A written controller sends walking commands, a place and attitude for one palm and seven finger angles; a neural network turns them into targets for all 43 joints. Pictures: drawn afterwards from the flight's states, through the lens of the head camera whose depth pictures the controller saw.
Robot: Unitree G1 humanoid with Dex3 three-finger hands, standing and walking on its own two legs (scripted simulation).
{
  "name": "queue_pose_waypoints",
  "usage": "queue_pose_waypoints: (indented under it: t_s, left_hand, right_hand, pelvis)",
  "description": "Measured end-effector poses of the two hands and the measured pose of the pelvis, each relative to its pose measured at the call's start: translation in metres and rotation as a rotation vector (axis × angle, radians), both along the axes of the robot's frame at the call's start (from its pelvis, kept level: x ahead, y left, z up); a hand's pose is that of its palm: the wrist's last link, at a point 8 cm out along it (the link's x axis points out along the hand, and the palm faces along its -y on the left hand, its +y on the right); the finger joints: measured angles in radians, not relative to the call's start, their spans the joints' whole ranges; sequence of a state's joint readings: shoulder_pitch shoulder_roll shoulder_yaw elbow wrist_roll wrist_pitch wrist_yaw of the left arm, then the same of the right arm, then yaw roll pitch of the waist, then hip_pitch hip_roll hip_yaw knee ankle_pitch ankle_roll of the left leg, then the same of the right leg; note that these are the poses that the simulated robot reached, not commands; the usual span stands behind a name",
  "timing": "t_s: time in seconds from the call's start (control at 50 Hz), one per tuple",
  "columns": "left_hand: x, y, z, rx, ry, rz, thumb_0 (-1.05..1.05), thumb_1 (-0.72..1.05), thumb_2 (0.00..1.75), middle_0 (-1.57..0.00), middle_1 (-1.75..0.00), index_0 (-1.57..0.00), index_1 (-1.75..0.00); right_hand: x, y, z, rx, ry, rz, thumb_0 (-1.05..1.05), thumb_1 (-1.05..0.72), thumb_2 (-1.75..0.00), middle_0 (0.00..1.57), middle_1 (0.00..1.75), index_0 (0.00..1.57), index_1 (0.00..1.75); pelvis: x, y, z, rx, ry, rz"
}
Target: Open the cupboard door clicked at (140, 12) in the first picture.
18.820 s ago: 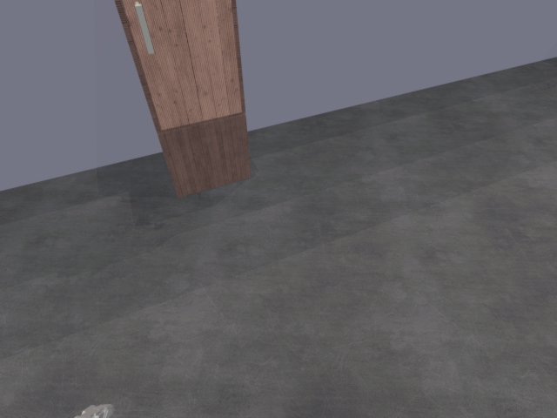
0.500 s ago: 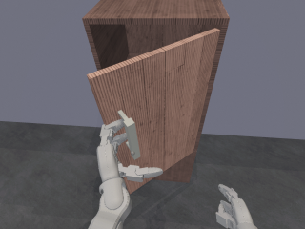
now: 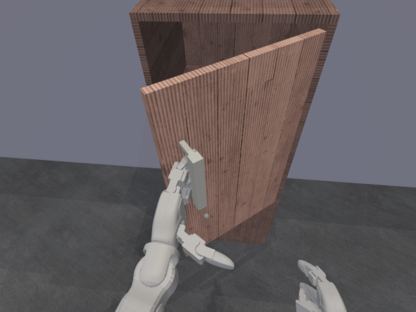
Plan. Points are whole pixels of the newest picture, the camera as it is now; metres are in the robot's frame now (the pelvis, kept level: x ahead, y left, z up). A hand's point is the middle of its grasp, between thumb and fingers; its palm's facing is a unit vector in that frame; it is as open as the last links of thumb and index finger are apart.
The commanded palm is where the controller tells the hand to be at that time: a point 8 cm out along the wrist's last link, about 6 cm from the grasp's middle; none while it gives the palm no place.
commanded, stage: slide the hand sideways off the handle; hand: left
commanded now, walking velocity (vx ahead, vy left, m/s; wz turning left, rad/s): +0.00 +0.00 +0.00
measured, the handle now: (192, 176) +0.34 +0.06 +0.10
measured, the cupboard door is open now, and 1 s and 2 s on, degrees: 39 41 41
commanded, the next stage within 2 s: draw the hand back to the body in 0.96 s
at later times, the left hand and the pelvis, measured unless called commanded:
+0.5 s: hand (188, 233) +0.22 +0.05 +0.10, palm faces -0.04 -1.00 +0.00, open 16.4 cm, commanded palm +0.19 +0.11 +0.10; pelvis +0.03 -0.02 +0.00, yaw -1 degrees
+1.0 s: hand (157, 259) +0.18 +0.09 +0.10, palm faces -0.04 -1.00 -0.02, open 16.3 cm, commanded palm +0.15 +0.15 +0.10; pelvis +0.03 -0.02 -0.01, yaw -1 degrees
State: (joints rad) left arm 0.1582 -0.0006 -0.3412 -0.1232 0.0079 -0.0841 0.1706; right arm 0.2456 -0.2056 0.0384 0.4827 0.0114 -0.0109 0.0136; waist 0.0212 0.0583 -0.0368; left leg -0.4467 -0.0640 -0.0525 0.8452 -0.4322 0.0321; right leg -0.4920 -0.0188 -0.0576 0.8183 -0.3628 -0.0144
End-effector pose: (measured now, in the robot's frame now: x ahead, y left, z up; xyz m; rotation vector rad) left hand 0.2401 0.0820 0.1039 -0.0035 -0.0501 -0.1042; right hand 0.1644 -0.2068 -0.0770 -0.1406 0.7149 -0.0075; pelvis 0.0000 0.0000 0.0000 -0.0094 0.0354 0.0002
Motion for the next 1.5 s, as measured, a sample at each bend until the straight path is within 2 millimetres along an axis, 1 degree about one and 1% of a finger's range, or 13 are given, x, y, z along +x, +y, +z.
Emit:
queue_pose_waypoints:
  t_s: [0.12, 0.28, 0.34, 0.42, 0.54, 0.64, 0.8, 0.92, 1.06, 1.18, 1.34, 1.5]
  left_hand:
    - [-0.004, -0.004, 0.001, -0.012, 0.008, 0.022, -0.01, -0.5, 0.3, -0.08, -0.31, -0.08, -0.3]
    - [-0.009, -0.004, 0.002, -0.004, 0.022, -0.01, -0.01, -0.5, 0.3, -0.11, -0.3, -0.1, -0.3]
    - [-0.014, 0.001, 0.0, -0.008, 0.043, 0.001, -0.01, -0.5, 0.3, -0.13, -0.3, -0.12, -0.3]
    - [-0.024, 0.013, -0.002, -0.002, 0.066, 0.037, -0.01, -0.5, 0.3, -0.14, -0.3, -0.13, -0.3]
    - [-0.038, 0.029, -0.002, 0.006, 0.064, 0.071, -0.01, -0.5, 0.3, -0.15, -0.3, -0.14, -0.3]
    - [-0.045, 0.037, -0.003, 0.016, 0.065, 0.062, -0.01, -0.5, 0.3, -0.15, -0.3, -0.14, -0.3]
    - [-0.058, 0.053, -0.004, 0.027, 0.078, 0.069, -0.01, -0.5, 0.3, -0.15, -0.3, -0.15, -0.3]
    - [-0.069, 0.063, -0.004, 0.026, 0.072, 0.07, -0.01, -0.5, 0.3, -0.15, -0.3, -0.15, -0.3]
    - [-0.078, 0.069, -0.006, 0.013, 0.065, 0.063, -0.01, -0.5, 0.3, -0.15, -0.3, -0.15, -0.3]
    - [-0.077, 0.074, -0.001, 0.033, 0.037, 0.054, -0.01, -0.5, 0.3, -0.15, -0.3, -0.15, -0.3]
    - [-0.071, 0.094, 0.015, 0.064, 0.01, 0.073, -0.01, -0.5, 0.3, -0.15, -0.3, -0.15, -0.31]
    - [-0.07, 0.114, 0.027, 0.082, 0.018, 0.081, -0.01, -0.5, 0.3, -0.15, -0.3, -0.15, -0.31]
  right_hand:
    - [0.004, -0.002, 0.005, 0.003, -0.033, -0.011, 0.02, -0.91, -0.9, 0.2, 0.3, 0.2, 0.3]
    - [0.02, -0.005, 0.017, 0.002, -0.074, -0.009, 0.02, -0.9, -0.9, 0.2, 0.3, 0.2, 0.3]
    - [0.027, -0.008, 0.021, 0.002, -0.087, -0.008, 0.02, -0.9, -0.9, 0.2, 0.3, 0.2, 0.3]
    - [0.036, -0.012, 0.023, -0.004, -0.103, -0.003, 0.02, -0.9, -0.9, 0.2, 0.3, 0.2, 0.3]
    - [0.044, -0.021, 0.022, -0.02, -0.123, 0.003, 0.02, -0.9, -0.9, 0.2, 0.3, 0.2, 0.3]
    - [0.043, -0.028, 0.017, -0.034, -0.124, -0.007, 0.02, -0.9, -0.9, 0.2, 0.3, 0.2, 0.3]
    - [0.034, -0.035, 0.01, -0.041, -0.118, -0.047, 0.02, -0.9, -0.9, 0.2, 0.3, 0.2, 0.3]
    - [0.031, -0.034, 0.009, -0.042, -0.135, -0.063, 0.02, -0.9, -0.9, 0.2, 0.3, 0.2, 0.3]
    - [0.031, -0.027, 0.012, -0.041, -0.171, -0.064, 0.02, -0.9, -0.9, 0.2, 0.3, 0.2, 0.3]
    - [0.029, -0.02, 0.015, -0.037, -0.196, -0.06, 0.02, -0.9, -0.9, 0.2, 0.3, 0.2, 0.3]
    - [0.025, -0.012, 0.02, -0.026, -0.204, -0.069, 0.02, -0.9, -0.9, 0.2, 0.3, 0.2, 0.3]
    - [0.026, -0.011, 0.027, -0.041, -0.213, -0.065, 0.02, -0.9, -0.9, 0.2, 0.3, 0.2, 0.3]
  pelvis:
    - [0.004, -0.001, 0.0, 0.005, 0.01, -0.013]
    - [0.014, -0.007, 0.001, 0.008, 0.017, -0.028]
    - [0.019, -0.01, 0.002, 0.008, 0.021, -0.032]
    - [0.024, -0.014, 0.002, 0.008, 0.03, -0.03]
    - [0.03, -0.018, -0.002, 0.005, 0.053, -0.022]
    - [0.032, -0.021, -0.006, 0.005, 0.074, -0.019]
    - [0.032, -0.022, -0.01, 0.005, 0.092, -0.02]
    - [0.029, -0.019, -0.013, 0.001, 0.094, -0.019]
    - [0.023, -0.014, -0.016, -0.005, 0.091, -0.019]
    - [0.018, -0.009, -0.017, -0.011, 0.083, -0.02]
    - [0.019, -0.004, -0.011, -0.017, 0.055, -0.024]
    - [0.023, -0.001, -0.003, -0.021, 0.028, -0.02]
